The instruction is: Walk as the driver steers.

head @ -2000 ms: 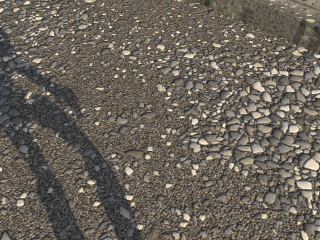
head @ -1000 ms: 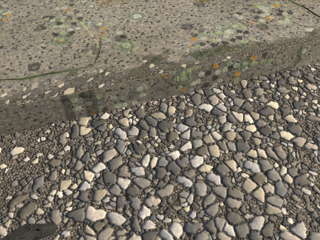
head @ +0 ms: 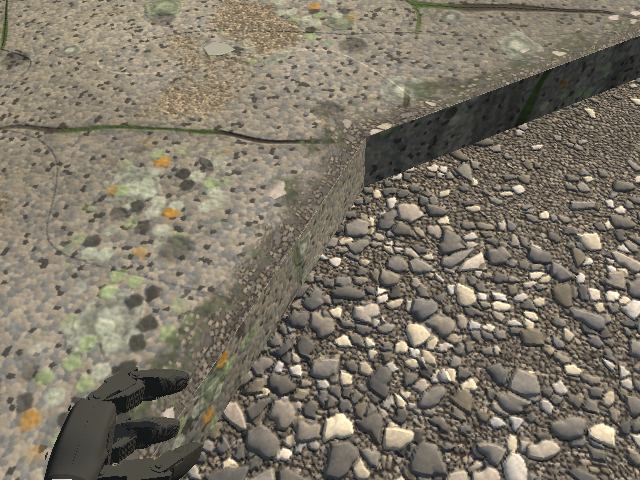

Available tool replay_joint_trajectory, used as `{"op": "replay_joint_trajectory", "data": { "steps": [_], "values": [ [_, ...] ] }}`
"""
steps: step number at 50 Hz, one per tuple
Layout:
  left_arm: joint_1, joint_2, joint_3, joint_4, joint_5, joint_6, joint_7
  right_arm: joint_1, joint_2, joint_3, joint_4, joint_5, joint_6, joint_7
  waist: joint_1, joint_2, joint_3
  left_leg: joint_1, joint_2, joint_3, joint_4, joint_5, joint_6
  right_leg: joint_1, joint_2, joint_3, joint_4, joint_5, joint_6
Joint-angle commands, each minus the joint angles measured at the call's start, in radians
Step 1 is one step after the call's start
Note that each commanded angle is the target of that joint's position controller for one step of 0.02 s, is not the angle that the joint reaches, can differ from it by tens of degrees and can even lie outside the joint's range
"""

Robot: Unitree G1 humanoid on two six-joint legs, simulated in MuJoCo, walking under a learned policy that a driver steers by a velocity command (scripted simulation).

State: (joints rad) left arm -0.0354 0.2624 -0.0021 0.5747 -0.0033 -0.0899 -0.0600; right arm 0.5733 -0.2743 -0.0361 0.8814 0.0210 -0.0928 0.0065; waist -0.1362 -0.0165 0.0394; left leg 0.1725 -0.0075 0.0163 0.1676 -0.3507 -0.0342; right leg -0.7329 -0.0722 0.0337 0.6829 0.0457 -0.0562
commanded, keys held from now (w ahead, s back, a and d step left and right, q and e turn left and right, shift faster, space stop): shift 0.06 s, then q+shift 0.94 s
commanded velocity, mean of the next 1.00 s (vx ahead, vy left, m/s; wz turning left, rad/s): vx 0.17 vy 0.00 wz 0.66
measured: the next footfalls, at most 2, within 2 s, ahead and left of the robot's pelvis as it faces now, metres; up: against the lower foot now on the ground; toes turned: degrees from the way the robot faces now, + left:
right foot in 0.08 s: +0.31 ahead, -0.12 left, +0.00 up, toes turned -1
left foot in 0.58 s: +0.32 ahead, +0.11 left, +0.00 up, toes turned +26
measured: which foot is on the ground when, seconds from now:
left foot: down 0.00-0.08, up 0.10-0.56, down 0.58-0.96, up 0.98-1.00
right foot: up 0.00-0.06, down 0.08-0.58, up 0.60-0.94, down 0.96-1.00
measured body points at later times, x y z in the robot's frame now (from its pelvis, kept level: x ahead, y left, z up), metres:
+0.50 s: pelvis +0.25 -0.03 +0.01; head +0.28 -0.01 +0.46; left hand +0.32 +0.28 -0.10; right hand +0.46 -0.26 -0.08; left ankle +0.31 +0.11 -0.69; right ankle +0.27 -0.12 -0.73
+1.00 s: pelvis +0.33 -0.04 +0.01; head +0.36 -0.02 +0.45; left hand +0.25 +0.28 -0.09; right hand +0.67 -0.12 -0.06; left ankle +0.28 +0.09 -0.71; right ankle +0.43 -0.10 -0.73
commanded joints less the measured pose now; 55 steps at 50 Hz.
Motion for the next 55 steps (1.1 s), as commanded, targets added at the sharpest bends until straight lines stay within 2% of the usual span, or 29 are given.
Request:
{"op": "replay_joint_trajectory", "data": {
  "steps": [1, 3, 4, 5, 6, 7, 8, 9, 10, 13, 19, 25, 28, 29, 30, 31, 32, 33, 34, 35, 39, 46, 47, 48, 49, 50, 51, 53, 55],
  "values": [
    [-0.041, 0.096, 0.039, -0.069, 0.005, -0.027, -0.015, -0.057, -0.207, -0.034, -0.059, 0.0, -0.002, -0.008, 0.11, 0.121, 0.033, -0.195, 0.207, -0.047, 0.018, 0.841, 0.136, 0.323, 0.111, -0.087, -0.121, 0.056, -0.017],
    [0.233, 0.153, 0.076, 0.008, 0.01, -0.016, 0.001, -0.094, -0.233, -0.036, -0.058, -0.003, 0.015, -0.015, 0.279, 0.171, -0.122, -0.229, 0.178, -0.001, 0.353, 1.075, 0.073, 0.642, 0.134, -0.089, -0.155, 0.1, -0.057],
    [0.393, 0.201, 0.09, 0.046, 0.03, -0.005, 0.021, -0.104, -0.194, -0.023, -0.082, -0.016, 0.013, -0.02, 0.349, 0.125, -0.22, -0.44, 0.132, -0.02, 0.635, 0.851, 0.03, 0.933, -0.004, 0.038, -0.111, 0.304, -0.09],
    [0.428, 0.287, 0.087, 0.052, 0.066, -0.001, 0.031, 0.093, 0.004, 0.028, -0.084, -0.045, 0.007, -0.01, 0.213, -0.246, -0.447, -0.727, -0.036, -0.062, 1.122, -0.255, -0.025, 1.27, -0.361, 0.434, -0.017, 0.786, -0.247],
    [0.458, 0.236, 0.086, 0.042, 0.057, 0.005, 0.024, 0.177, -0.075, 0.021, -0.025, -0.002, 0.0, -0.006, 0.251, -0.214, -0.691, -0.738, -0.047, -0.239, 1.31, -0.296, -0.016, 1.27, -0.412, 0.644, -0.132, 0.619, -0.318],
    [0.371, 0.195, 0.077, 0.043, 0.041, 0.011, 0.025, 0.022, -0.141, -0.009, -0.055, 0.027, 0.005, -0.012, 0.24, -0.133, -0.519, -0.791, 0.022, -0.185, 1.291, -0.226, -0.016, 1.097, -0.342, 0.469, -0.186, 0.554, -0.276],
    [0.292, 0.146, 0.064, 0.059, 0.018, 0.002, 0.027, -0.102, -0.153, -0.013, -0.099, 0.02, 0.012, -0.026, 0.215, -0.064, -0.341, -0.829, 0.068, -0.132, 1.191, -0.148, -0.019, 0.919, -0.286, 0.328, -0.222, 0.53, -0.234],
    [0.233, 0.102, 0.052, 0.07, 0.015, -0.003, 0.03, -0.144, -0.141, -0.017, -0.099, 0.007, 0.028, -0.037, 0.179, -0.018, -0.253, -0.814, 0.099, -0.115, 1.156, -0.111, -0.031, 0.784, -0.249, 0.246, -0.268, 0.477, -0.214],
    [0.201, 0.097, 0.053, 0.079, 0.028, -0.009, 0.033, -0.13, -0.129, -0.023, -0.099, -0.002, 0.05, -0.038, 0.141, -0.052, -0.212, -0.728, 0.124, -0.115, 1.136, -0.08, -0.034, 0.646, -0.235, 0.18, -0.313, 0.487, -0.199],
    [0.097, 0.101, 0.063, 0.093, 0.043, -0.013, 0.048, -0.115, -0.085, -0.035, -0.122, 0.003, 0.105, -0.049, 0.067, -0.077, -0.141, -0.645, 0.135, -0.083, 1.092, -0.055, -0.056, 0.423, -0.238, 0.032, -0.426, 0.359, -0.213],
    [0.048, 0.145, 0.078, 0.12, 0.034, 0.021, 0.097, -0.259, -0.077, -0.041, -0.194, -0.011, 0.121, -0.017, 0.089, -0.042, -0.105, -0.631, 0.15, -0.027, 0.777, 0.261, -0.035, 0.442, -0.202, -0.173, -0.463, 0.129, -0.187],
    [0.092, 0.212, 0.105, 0.139, -0.006, 0.08, 0.084, -0.389, -0.125, -0.056, -0.288, -0.002, 0.144, 0.031, 0.138, -0.037, -0.076, -0.67, 0.131, 0.045, 0.589, 0.119, 0.02, 0.663, -0.281, -0.202, -0.355, 0.169, -0.151],
    [0.093, 0.199, 0.11, 0.146, -0.022, 0.101, 0.085, -0.345, -0.138, -0.073, -0.301, -0.002, 0.139, 0.028, 0.099, -0.022, -0.095, -0.558, 0.072, 0.087, 0.41, 0.151, 0.081, 0.69, -0.255, -0.263, -0.161, 0.249, -0.066],
    [0.134, 0.178, 0.109, 0.156, -0.02, 0.103, 0.082, -0.256, -0.2, -0.099, -0.28, -0.011, 0.132, 0.011, 0.071, 0.08, -0.112, -0.41, 0.06, 0.005, 0.308, 0.433, 0.134, 0.598, -0.177, -0.291, 0.037, 0.176, 0.002],
    [0.143, 0.148, 0.1, 0.112, 0.021, 0.095, 0.079, -0.225, -0.362, -0.14, -0.289, -0.018, 0.124, -0.016, 0.109, 0.372, -0.116, -0.206, 0.267, -0.362, 0.293, 0.992, 0.274, 0.263, -0.013, -0.321, 0.344, -0.364, 0.108],
    [0.07, 0.127, 0.085, 0.075, 0.048, 0.088, 0.078, -0.232, -0.337, -0.124, -0.315, -0.058, 0.101, -0.013, 0.091, 0.348, -0.237, -0.115, 0.364, -0.617, 0.24, 0.899, 0.422, 0.072, 0.114, -0.098, 0.555, -0.726, 0.142],
    [0.038, 0.153, 0.091, 0.08, 0.032, 0.085, 0.073, -0.249, -0.297, -0.117, -0.319, -0.05, 0.078, 0.0, 0.073, 0.183, -0.269, -0.11, 0.352, -0.555, 0.212, 0.815, 0.399, 0.045, 0.099, 0.028, 0.6, -0.702, 0.12],
    [0.021, 0.134, 0.089, 0.074, 0.012, 0.081, 0.077, -0.288, -0.282, -0.115, -0.318, -0.027, 0.067, -0.005, 0.1, 0.109, -0.23, -0.146, 0.301, -0.483, 0.213, 0.72, 0.351, 0.029, 0.083, 0.057, 0.568, -0.617, 0.101],
    [0.029, 0.131, 0.088, 0.084, 0.017, 0.078, 0.086, -0.345, -0.253, -0.109, -0.324, -0.004, 0.071, -0.014, 0.131, 0.055, -0.188, -0.191, 0.261, -0.433, 0.209, 0.649, 0.303, 0.018, 0.069, 0.065, 0.495, -0.547, 0.097],
    [0.024, 0.144, 0.092, 0.086, 0.024, 0.078, 0.093, -0.4, -0.23, -0.102, -0.339, 0.004, 0.079, -0.03, 0.15, 0.064, -0.177, -0.239, 0.243, -0.407, 0.206, 0.618, 0.276, 0.054, 0.065, 0.075, 0.429, -0.493, 0.1],
    [0.027, 0.096, 0.073, 0.102, 0.004, 0.075, 0.086, -0.415, -0.224, -0.107, -0.37, -0.011, 0.104, -0.06, 0.151, 0.103, -0.229, -0.282, 0.185, -0.393, 0.227, 0.649, 0.24, 0.187, 0.138, 0.067, 0.183, -0.419, 0.129],
    [0.117, 0.132, 0.091, 0.133, -0.008, 0.076, 0.067, -0.469, -0.209, -0.111, -0.408, -0.001, 0.132, -0.058, 0.161, 0.231, -0.203, -0.435, 0.109, -0.5, 0.244, 0.33, 0.161, 0.433, 0.169, 0.06, -0.187, -0.278, 0.092],
    [0.166, 0.149, 0.102, 0.149, -0.007, 0.074, 0.067, -0.485, -0.188, -0.104, -0.415, 0.002, 0.134, -0.057, 0.178, 0.22, -0.19, -0.501, 0.075, -0.491, 0.273, 0.237, 0.129, 0.531, 0.134, 0.057, -0.302, -0.196, 0.074],
    [0.194, 0.208, 0.12, 0.15, 0.007, 0.078, 0.073, -0.438, -0.133, -0.088, -0.41, -0.003, 0.137, -0.054, 0.16, 0.095, -0.201, -0.633, 0.001, -0.42, 0.417, -0.056, 0.084, 0.666, -0.047, 0.207, -0.376, -0.226, 0.008],
    [0.142, 0.271, 0.127, 0.131, 0.043, 0.087, 0.082, -0.373, -0.091, -0.078, -0.421, -0.006, 0.131, -0.048, 0.091, -0.185, -0.174, -0.811, -0.146, -0.215, 0.69, -0.268, 0.031, 0.666, -0.276, 0.5, -0.447, -0.21, -0.144],
    [0.094, 0.228, 0.121, 0.104, 0.07, 0.077, 0.08, -0.368, -0.202, -0.104, -0.424, -0.013, 0.118, -0.039, 0.084, -0.21, -0.127, -0.866, -0.032, -0.199, 0.901, -0.224, -0.01, 0.578, -0.355, 0.556, -0.485, -0.211, -0.219],
    [0.028, 0.163, 0.106, 0.077, 0.059, 0.072, 0.089, -0.365, -0.259, -0.122, -0.394, -0.007, 0.121, -0.035, 0.078, -0.141, -0.098, -0.84, 0.008, -0.185, 0.982, -0.138, -0.018, 0.534, -0.287, 0.422, -0.465, -0.257, -0.184],
    [-0.013, 0.127, 0.094, 0.059, 0.028, 0.077, 0.111, -0.342, -0.222, -0.117, -0.363, -0.018, 0.138, -0.038, 0.079, -0.065, -0.078, -0.845, 0.019, -0.146, 1.117, -0.023, -0.044, 0.515, -0.172, 0.23, -0.428, -0.207, -0.124],
    [0.059, 0.148, 0.094, 0.068, 0.022, 0.077, 0.129, -0.371, -0.165, -0.094, -0.385, -0.007, 0.141, -0.035, 0.117, -0.062, -0.085, -0.888, 0.047, -0.076, 1.14, 0.051, -0.063, 0.546, -0.154, 0.125, -0.449, -0.197, -0.128]
  ]
}}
